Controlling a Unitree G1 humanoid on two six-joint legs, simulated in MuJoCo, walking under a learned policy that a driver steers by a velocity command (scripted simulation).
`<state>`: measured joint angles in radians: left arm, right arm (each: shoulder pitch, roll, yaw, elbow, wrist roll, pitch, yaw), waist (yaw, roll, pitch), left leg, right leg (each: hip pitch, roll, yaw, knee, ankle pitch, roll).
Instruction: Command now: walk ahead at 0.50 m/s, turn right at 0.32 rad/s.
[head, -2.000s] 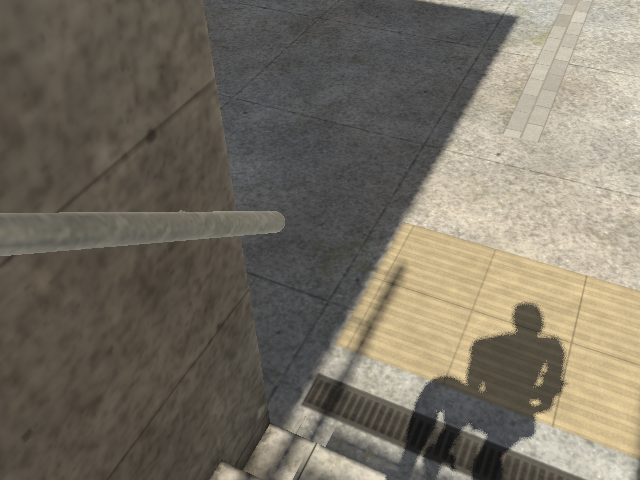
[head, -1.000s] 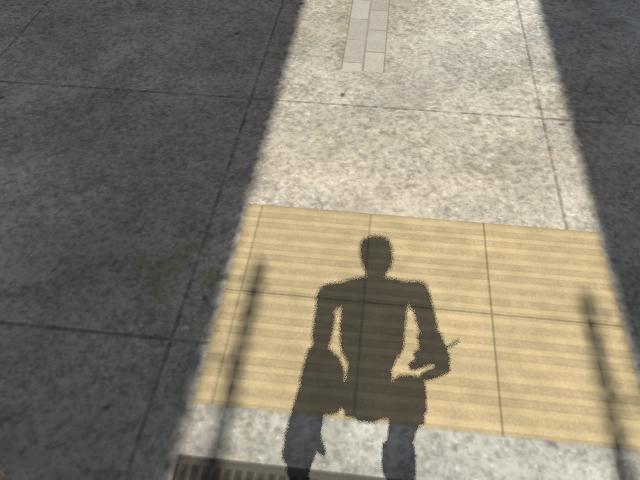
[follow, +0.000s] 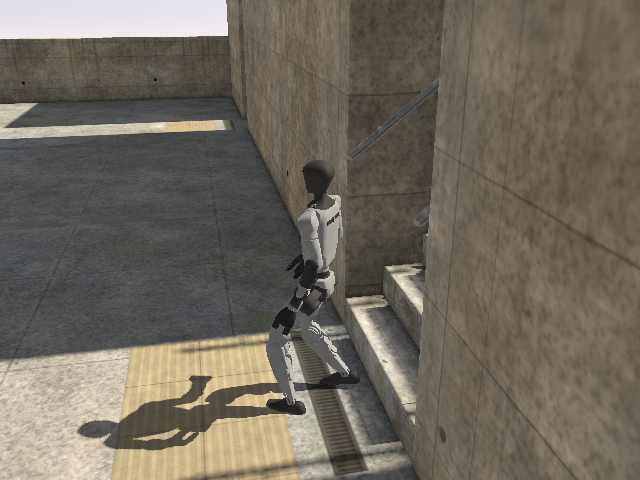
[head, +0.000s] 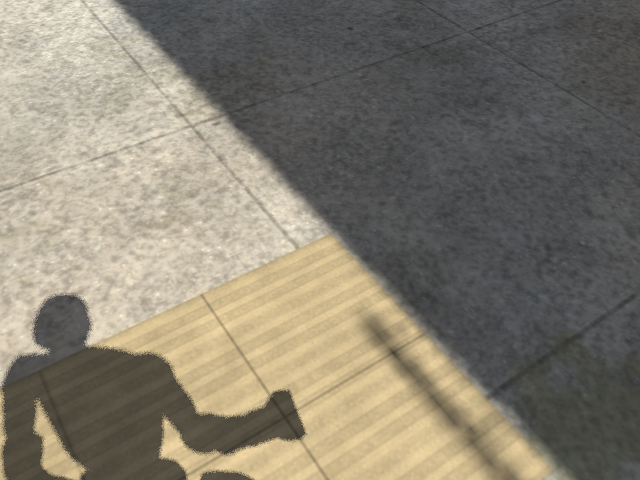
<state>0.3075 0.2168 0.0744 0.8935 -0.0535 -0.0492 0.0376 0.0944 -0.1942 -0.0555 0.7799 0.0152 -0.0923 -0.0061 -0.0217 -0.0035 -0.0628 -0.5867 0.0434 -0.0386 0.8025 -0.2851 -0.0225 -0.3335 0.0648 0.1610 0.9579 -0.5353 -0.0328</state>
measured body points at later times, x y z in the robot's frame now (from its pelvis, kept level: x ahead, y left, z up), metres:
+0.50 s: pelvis +0.21 -0.01 +0.03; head +0.26 -0.02 +0.48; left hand +0.39 +0.21 -0.08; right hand +0.26 -0.27 -0.11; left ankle +0.13 +0.14 -0.63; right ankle +0.29 -0.10 -0.70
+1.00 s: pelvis +0.26 +0.02 +0.03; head +0.28 +0.02 +0.48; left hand +0.35 +0.27 -0.11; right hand +0.32 -0.23 -0.11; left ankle +0.26 +0.15 -0.70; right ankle +0.29 -0.10 -0.70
